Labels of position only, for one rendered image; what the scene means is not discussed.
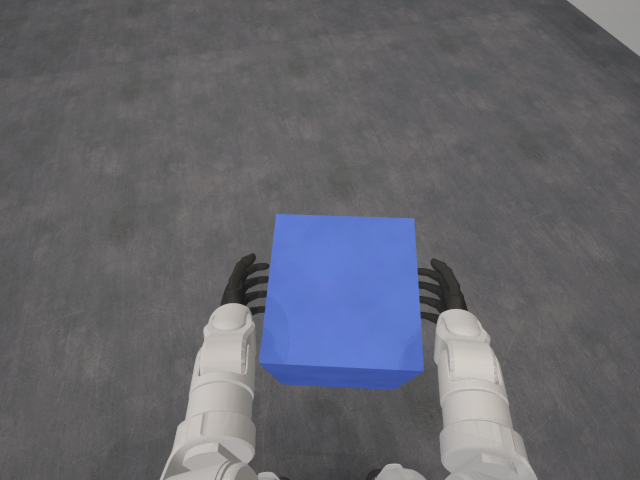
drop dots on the left robot upper arm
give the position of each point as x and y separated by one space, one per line
227 470

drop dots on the right robot shin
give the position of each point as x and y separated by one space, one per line
390 466

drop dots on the left robot hand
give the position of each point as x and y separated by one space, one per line
238 285

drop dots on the right robot hand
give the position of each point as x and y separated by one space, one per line
449 291

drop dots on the robot right forearm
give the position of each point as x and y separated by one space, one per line
478 433

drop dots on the robot left forearm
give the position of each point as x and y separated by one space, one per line
218 424

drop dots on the carton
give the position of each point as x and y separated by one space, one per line
342 306

